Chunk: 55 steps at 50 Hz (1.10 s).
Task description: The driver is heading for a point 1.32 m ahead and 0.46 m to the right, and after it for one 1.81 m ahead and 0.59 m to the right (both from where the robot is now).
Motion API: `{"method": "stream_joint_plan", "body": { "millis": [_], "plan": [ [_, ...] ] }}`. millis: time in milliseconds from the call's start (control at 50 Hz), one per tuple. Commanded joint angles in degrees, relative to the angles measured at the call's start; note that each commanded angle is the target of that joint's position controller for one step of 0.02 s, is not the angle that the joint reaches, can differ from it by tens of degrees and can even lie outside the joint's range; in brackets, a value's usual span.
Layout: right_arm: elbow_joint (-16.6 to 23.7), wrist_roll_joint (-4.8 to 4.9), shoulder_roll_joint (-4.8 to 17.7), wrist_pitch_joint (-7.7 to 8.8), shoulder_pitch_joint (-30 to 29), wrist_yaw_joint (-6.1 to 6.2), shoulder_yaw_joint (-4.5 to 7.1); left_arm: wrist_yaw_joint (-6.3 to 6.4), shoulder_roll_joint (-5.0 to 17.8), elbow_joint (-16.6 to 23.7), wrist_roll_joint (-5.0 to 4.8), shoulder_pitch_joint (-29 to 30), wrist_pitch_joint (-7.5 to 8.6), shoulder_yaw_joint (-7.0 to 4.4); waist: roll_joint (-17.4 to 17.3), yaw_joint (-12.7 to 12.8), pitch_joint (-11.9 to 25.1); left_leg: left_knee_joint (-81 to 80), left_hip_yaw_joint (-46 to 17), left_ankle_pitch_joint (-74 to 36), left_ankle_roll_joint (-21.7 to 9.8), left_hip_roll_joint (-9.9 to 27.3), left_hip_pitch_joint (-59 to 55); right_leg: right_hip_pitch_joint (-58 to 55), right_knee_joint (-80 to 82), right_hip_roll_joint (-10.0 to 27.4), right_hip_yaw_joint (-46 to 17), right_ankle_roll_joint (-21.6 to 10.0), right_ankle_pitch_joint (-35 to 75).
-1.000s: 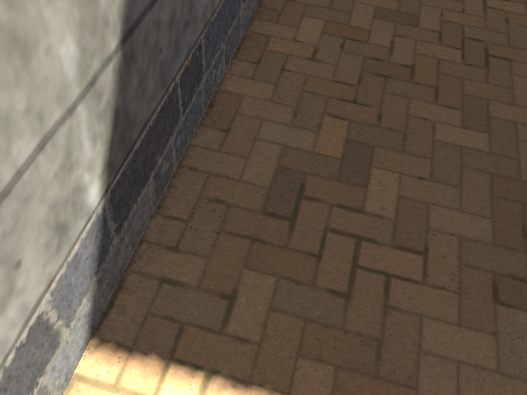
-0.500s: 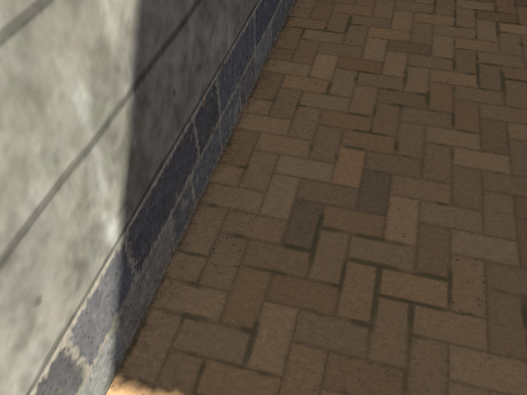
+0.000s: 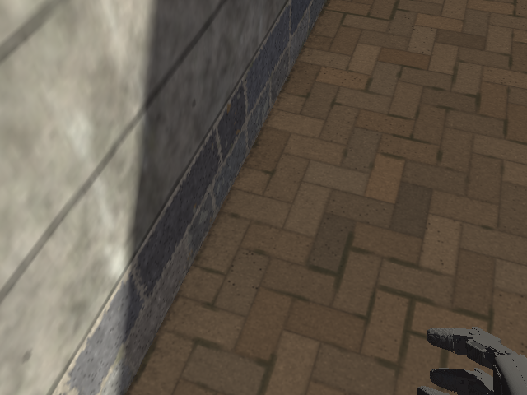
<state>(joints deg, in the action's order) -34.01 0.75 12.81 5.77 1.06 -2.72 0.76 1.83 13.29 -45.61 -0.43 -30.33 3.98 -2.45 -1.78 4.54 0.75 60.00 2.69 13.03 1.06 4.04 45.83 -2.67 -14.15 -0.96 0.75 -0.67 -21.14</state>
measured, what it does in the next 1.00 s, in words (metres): walks ahead, turning right: left foot, then right foot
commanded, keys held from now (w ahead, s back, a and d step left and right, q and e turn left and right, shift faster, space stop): w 0.08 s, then w+e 0.92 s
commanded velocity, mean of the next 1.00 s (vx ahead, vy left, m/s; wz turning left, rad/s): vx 0.49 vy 0.00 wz -0.41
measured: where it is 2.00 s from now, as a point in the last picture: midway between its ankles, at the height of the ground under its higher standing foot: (461, 218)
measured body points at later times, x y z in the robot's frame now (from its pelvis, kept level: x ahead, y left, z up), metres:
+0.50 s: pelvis +0.25 +0.01 +0.02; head +0.26 +0.02 +0.47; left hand +0.48 +0.25 -0.06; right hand +0.24 -0.29 -0.10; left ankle +0.22 +0.13 -0.73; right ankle +0.39 -0.19 -0.62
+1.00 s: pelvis +0.51 -0.15 +0.02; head +0.54 -0.20 +0.46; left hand +0.68 +0.08 -0.08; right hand +0.59 -0.47 -0.08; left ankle +0.71 -0.03 -0.65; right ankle +0.46 -0.20 -0.73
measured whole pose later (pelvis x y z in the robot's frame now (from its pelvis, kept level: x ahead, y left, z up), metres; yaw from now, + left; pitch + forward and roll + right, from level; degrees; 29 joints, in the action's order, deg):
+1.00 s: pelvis +0.51 -0.15 +0.02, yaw -26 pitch +2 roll +1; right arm -40.1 -1.0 17.2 5.4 3.4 -0.4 1.9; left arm 0.2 14.5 -40.8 -1.7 -21.6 2.7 -3.3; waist -3.4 2.5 -2.2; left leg 51.7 -4.4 6.8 2.9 5.3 40.0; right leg 8.1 -17.1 -6.3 -5.8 -6.0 -10.5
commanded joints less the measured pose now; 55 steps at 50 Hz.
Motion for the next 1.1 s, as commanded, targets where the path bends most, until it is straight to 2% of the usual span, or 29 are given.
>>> {"method": "stream_joint_plan", "body": {
  "millis": [20, 60, 100, 120, 140, 160, 180, 200, 220, 240, 260, 300, 360, 420, 520, 540, 620, 660, 700, 720, 740, 760, 780, 800, 820, 840, 920, 1020, 1100],
  "plan": [
    [4.4, -0.49, 5.3, 0.40, -2.3, -0.69, 1.27, -0.42, 15.5, 5.0, -0.66, 9.4, 2.58, -3.48, 6.6, -5.0, -2.7, -17.3, 0.8, -12.6, 0.0, -2.7, -22.9, 15.4, 9.2, 9.5, -3.8, -9.5, 33.4],
    [2.0, 0.25, 9.9, -0.70, 3.1, 0.32, 3.31, -1.10, 15.6, 3.7, -0.51, 7.3, 2.12, -3.80, 8.8, -6.4, 1.0, -23.4, 0.5, -10.5, -2.4, -4.6, -25.6, 3.9, -0.2, 10.8, -3.4, -7.6, 45.3],
    [-2.3, -0.16, 12.3, -1.49, 15.0, 1.17, 4.82, -1.24, 13.3, 2.9, -0.03, 5.0, 0.96, -3.24, 6.7, -11.7, 6.0, -26.2, 2.3, -9.9, -5.2, -6.2, -40.2, 6.9, -19.3, 8.8, -2.3, -4.6, 47.6],
    [-3.5, -1.53, 14.5, -1.97, 23.0, 2.21, 5.11, -1.53, 8.5, 4.7, 1.48, 3.5, 0.59, -1.89, 0.0, -13.7, 11.1, -24.8, -9.1, -7.2, -8.6, 3.3, -55.8, 20.5, -38.7, 5.3, -3.3, -2.2, 27.1],
    [-3.7, -4.87, 18.3, -1.05, 25.2, 1.85, 4.96, -1.68, -0.5, 5.4, -0.01, -4.7, 1.33, 0.39, -16.3, -7.7, 19.7, -34.5, -40.7, 1.6, -17.7, 18.5, -65.0, 35.4, -62.0, -5.1, -9.6, 0.1, -14.6],
    [-4.5, -3.47, 16.2, -0.10, 26.6, 1.32, 5.30, -2.17, 4.4, 5.3, -2.84, -4.0, 1.89, -0.31, -14.4, -9.7, 22.1, -46.7, -54.4, 19.7, -20.8, 20.8, -64.6, 42.9, -70.3, -4.5, -15.3, 0.7, -11.9],
    [-5.0, -2.69, 13.3, 0.33, 21.4, 1.76, 4.65, -2.08, 8.2, 7.4, -3.72, 3.1, 1.80, -1.26, -9.1, -8.6, 11.4, -47.9, -46.2, 26.2, -17.3, 19.3, -56.4, 47.2, -69.7, -0.9, -12.6, 0.5, -6.8],
    [-5.0, -1.67, 11.7, 0.21, 16.9, 1.98, 4.26, -1.26, 10.3, 8.2, -2.71, 8.2, 1.89, -1.44, -3.2, -7.6, 6.6, -47.6, -37.4, 20.3, -14.5, 18.0, -47.9, 46.2, -67.3, 2.7, -9.7, 0.1, -0.5],
    [-5.0, -2.32, 10.9, 0.55, 13.3, 2.32, 3.96, -0.71, 10.8, 8.2, -0.92, 10.4, 1.43, -1.70, 0.0, -5.6, 4.7, -47.3, -31.4, 12.5, -12.5, 16.3, -40.1, 42.6, -65.1, 5.2, -9.2, -0.2, 4.0],
    [-5.7, -3.20, 10.2, 1.00, 11.6, 2.60, 3.74, -0.69, 10.9, 8.0, -0.63, 9.8, 0.40, -2.10, -0.3, -3.6, 3.6, -48.0, -26.6, 6.7, -11.6, 14.6, -35.0, 39.2, -63.6, 6.9, -10.0, -0.5, 6.6],
    [-6.5, -2.80, 10.1, 1.36, 11.0, 2.98, 3.59, -0.74, 9.5, 7.8, -0.90, 8.5, -0.47, -1.96, -1.3, -2.0, 2.5, -49.3, -22.3, 3.4, -11.0, 13.4, -32.7, 38.6, -62.8, 7.0, -10.6, -1.1, 7.6],
    [-8.1, -2.31, 10.8, 2.03, 11.7, 3.37, 3.81, -0.85, 7.3, 8.7, -1.62, 9.0, -1.53, -1.84, -2.8, -1.2, 1.0, -51.4, -16.2, 0.4, -10.9, 13.5, -31.0, 41.6, -62.0, 7.5, -11.2, -0.9, 9.5],
    [-9.7, -2.73, 12.7, 1.29, 12.8, 3.91, 4.45, -1.05, 7.4, 10.6, -0.67, 13.3, -2.19, -2.41, -3.9, -1.3, -1.3, -53.7, -7.6, -1.8, -10.7, 11.9, -29.9, 46.4, -58.9, 7.0, -10.3, 1.3, 16.3],
    [-10.0, -2.77, 12.6, 0.16, 15.3, 4.99, 4.40, -1.76, 7.2, 11.8, 0.17, 18.3, -2.30, -2.72, -2.7, -2.9, -3.3, -53.4, -2.0, -5.0, -9.7, 11.2, -32.1, 49.8, -54.6, 5.6, -8.4, 3.1, 23.6],
    [-10.4, -2.86, 13.9, -1.66, 19.2, 6.25, 4.59, -3.82, 5.4, 14.4, -0.15, 27.4, -2.30, -2.03, -4.5, -7.0, -5.8, -51.2, 3.3, -4.0, -8.6, 12.9, -39.7, 50.1, -38.9, 6.3, -3.7, 2.9, 27.3],
    [-10.6, -2.63, 16.0, -1.63, 19.5, 5.87, 5.34, -4.22, 4.9, 15.4, -0.48, 28.7, -1.56, -1.79, -3.2, -7.4, -5.8, -51.4, 3.1, -3.5, -8.8, 13.6, -41.0, 49.0, -35.3, 6.4, -2.4, 2.0, 25.5],
    [-10.8, 0.37, 16.7, -2.34, 17.9, 5.45, 6.23, -4.90, 5.7, 16.5, -1.47, 29.1, -1.75, -1.50, -4.4, -6.8, -8.4, -48.5, 5.8, -6.0, -7.6, 15.9, -48.2, 46.0, -27.0, 6.3, 1.3, -0.5, 15.3],
    [-11.0, 0.82, 18.7, -2.97, 16.2, 5.02, 6.74, -4.83, 7.3, 16.4, -0.90, 24.5, -2.15, -2.45, -5.1, -3.8, -6.0, -40.3, 8.5, -25.1, -6.7, 15.2, -47.9, 35.8, -22.8, 2.7, 5.2, -2.7, 8.7],
    [-11.2, 0.04, 17.6, -3.24, 17.2, 4.97, 6.15, -4.26, 13.3, 11.4, -1.17, 7.2, -2.42, -6.02, -1.8, 4.5, 4.6, -15.9, 11.6, -40.8, -4.1, 10.5, -41.3, 10.1, -19.0, -4.4, 6.5, -6.5, 11.5],
    [-8.8, -2.89, 10.4, -2.11, 18.3, 4.83, 4.01, -3.19, 20.0, 10.0, -1.71, 2.5, -2.83, -7.44, 14.0, 2.5, 6.8, 3.6, 10.1, 0.3, -0.8, 5.6, -23.7, -3.2, -19.1, 6.3, -12.3, -9.9, 23.1],
    [-5.0, -1.34, 6.0, 0.26, 23.5, 4.16, 2.43, -3.36, 22.8, 12.3, -1.56, 7.3, -2.44, -7.06, 27.3, -4.9, 21.2, 21.8, -2.7, 23.1, 1.2, -4.8, -5.7, -18.5, -6.1, 17.3, -46.4, -22.4, 1.8],
    [-4.1, 0.63, 12.5, 1.77, 13.8, 3.62, 3.42, -4.05, 16.3, 13.1, -1.95, 5.9, -1.53, -5.45, 10.9, 1.1, 20.9, 25.1, -8.8, 17.7, 0.5, -2.8, -0.7, -18.4, 1.3, 19.3, -48.5, -19.9, -0.3],
    [-3.2, 1.86, 13.1, 2.38, 8.7, 3.50, 3.64, -4.31, 14.7, 10.6, -1.25, 5.7, -0.40, -4.74, 4.8, 1.0, 13.6, 22.8, -7.8, 12.2, -0.8, -1.2, 2.3, -13.4, 0.1, 18.7, -41.8, -17.7, 4.7],
    [-3.4, 0.28, 11.3, 2.68, 7.7, 4.17, 3.00, -4.26, 14.1, 10.5, -1.62, 9.6, 0.20, -4.45, -0.5, -1.5, 8.5, 17.8, -8.4, 7.7, -1.4, 1.9, -0.1, -4.6, -1.1, 16.4, -34.1, -15.5, 11.4],
    [-3.7, -0.93, 11.5, 2.42, 8.0, 4.39, 3.18, -4.19, 12.6, 10.8, -1.65, 13.0, 0.30, -4.02, 1.7, -3.8, 5.7, 13.2, -8.5, 5.2, -1.6, 3.4, -3.7, 2.3, -1.5, 13.7, -28.1, -14.9, 16.2],
    [-4.1, -0.86, 11.9, 1.77, 9.5, 4.01, 3.40, -4.03, 11.4, 11.5, -1.09, 14.6, 0.24, -3.61, 4.0, -5.5, 4.9, 11.4, -8.9, 3.7, -1.9, 4.1, -6.9, 5.9, -0.6, 11.5, -24.8, -14.5, 18.7],
    [-3.8, -2.18, 9.7, 0.09, 6.5, 2.56, 2.71, -2.08, 10.7, 9.4, -1.41, 11.3, -0.05, -3.58, 2.9, -5.3, 2.0, 1.4, -6.7, -1.2, 1.1, 2.3, -5.2, 7.7, 1.6, 9.4, -18.9, -15.8, 28.6],
    [-1.9, -1.59, 6.7, 0.39, -5.1, 1.78, 1.60, -0.38, 10.7, 7.4, -1.17, 8.4, -0.88, -3.57, 6.6, -1.2, -2.3, -22.7, -4.5, -16.7, 2.8, -2.4, -9.5, 12.1, 2.0, 5.1, -14.7, -12.5, 24.5],
    [-1.4, -0.95, 8.7, 0.86, -7.4, 1.73, 2.85, -1.08, 11.8, 6.1, -2.17, 7.4, -0.33, -4.06, 8.4, -0.6, -3.4, -31.0, -5.6, -21.6, 1.4, -4.5, -19.2, 12.5, 1.1, 7.0, -19.8, -10.7, 19.4]
  ]
}}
